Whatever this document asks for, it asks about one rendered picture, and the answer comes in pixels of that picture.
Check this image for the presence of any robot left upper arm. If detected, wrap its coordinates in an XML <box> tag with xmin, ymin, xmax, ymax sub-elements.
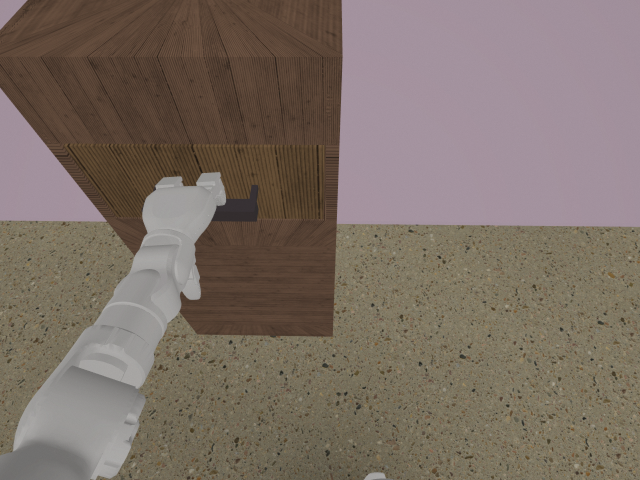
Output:
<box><xmin>0</xmin><ymin>366</ymin><xmax>146</xmax><ymax>480</ymax></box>

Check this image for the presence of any robot left hand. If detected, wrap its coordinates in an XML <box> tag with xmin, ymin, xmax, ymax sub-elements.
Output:
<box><xmin>142</xmin><ymin>172</ymin><xmax>226</xmax><ymax>300</ymax></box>

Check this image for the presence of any left robot forearm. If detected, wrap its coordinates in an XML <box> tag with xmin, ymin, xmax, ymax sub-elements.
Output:
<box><xmin>13</xmin><ymin>229</ymin><xmax>195</xmax><ymax>451</ymax></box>

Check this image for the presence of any cabinet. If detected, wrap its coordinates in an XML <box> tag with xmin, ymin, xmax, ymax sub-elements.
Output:
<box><xmin>0</xmin><ymin>0</ymin><xmax>343</xmax><ymax>337</ymax></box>

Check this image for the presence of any handle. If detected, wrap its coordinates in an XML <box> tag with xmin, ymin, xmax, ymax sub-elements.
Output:
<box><xmin>141</xmin><ymin>184</ymin><xmax>258</xmax><ymax>222</ymax></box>

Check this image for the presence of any drawer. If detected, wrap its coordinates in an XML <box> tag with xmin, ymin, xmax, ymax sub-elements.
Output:
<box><xmin>63</xmin><ymin>144</ymin><xmax>325</xmax><ymax>219</ymax></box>

